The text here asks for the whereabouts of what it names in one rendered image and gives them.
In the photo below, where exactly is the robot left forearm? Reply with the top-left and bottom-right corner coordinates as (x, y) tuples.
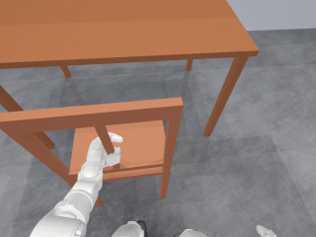
(30, 160), (103, 237)

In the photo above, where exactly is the table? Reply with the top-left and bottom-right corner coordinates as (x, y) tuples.
(0, 0), (260, 150)

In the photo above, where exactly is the robot left hand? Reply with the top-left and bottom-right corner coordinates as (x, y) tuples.
(86, 132), (123, 168)

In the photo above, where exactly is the left robot shin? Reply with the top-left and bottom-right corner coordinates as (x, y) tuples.
(127, 221), (140, 227)

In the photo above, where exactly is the left robot thigh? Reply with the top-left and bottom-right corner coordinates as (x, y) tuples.
(112, 224), (144, 237)

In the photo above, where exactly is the left robot upper arm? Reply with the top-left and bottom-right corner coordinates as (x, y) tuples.
(33, 214), (87, 237)

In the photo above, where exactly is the chair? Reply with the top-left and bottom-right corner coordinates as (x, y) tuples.
(0, 97), (184, 207)

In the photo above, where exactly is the robot right hand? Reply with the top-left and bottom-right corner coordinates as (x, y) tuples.
(256, 225), (277, 237)

